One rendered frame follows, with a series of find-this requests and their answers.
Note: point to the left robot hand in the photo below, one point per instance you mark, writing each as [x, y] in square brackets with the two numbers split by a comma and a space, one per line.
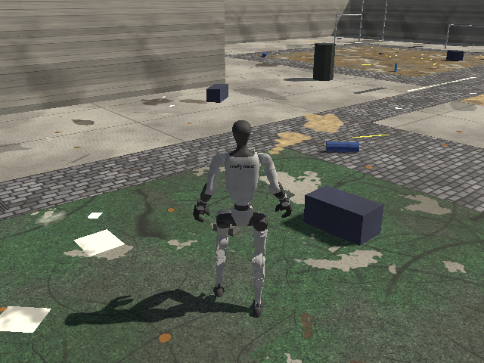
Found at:
[197, 212]

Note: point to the robot torso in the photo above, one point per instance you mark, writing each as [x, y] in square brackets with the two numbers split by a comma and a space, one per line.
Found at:
[242, 177]

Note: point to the robot right forearm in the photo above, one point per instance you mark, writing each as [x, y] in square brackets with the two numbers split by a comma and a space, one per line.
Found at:
[282, 197]

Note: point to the robot right upper arm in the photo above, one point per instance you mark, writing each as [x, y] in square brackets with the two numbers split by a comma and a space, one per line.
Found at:
[270, 171]

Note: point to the robot left forearm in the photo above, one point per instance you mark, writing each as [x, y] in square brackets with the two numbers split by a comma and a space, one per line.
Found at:
[203, 200]

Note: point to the robot left upper arm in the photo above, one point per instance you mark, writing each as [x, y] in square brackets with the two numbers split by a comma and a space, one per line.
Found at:
[213, 174]

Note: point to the humanoid robot head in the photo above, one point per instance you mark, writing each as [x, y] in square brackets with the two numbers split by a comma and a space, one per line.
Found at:
[241, 132]

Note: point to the right robot hand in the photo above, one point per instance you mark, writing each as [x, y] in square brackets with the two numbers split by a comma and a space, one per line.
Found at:
[287, 208]

